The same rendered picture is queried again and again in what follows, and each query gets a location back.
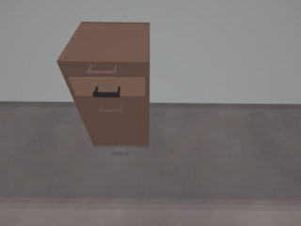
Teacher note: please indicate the handle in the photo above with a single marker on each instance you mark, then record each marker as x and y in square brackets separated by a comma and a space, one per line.
[110, 111]
[101, 73]
[100, 94]

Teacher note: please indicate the drawer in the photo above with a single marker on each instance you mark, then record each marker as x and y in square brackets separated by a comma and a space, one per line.
[129, 86]

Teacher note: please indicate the cabinet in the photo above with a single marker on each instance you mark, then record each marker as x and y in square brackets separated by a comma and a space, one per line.
[121, 47]

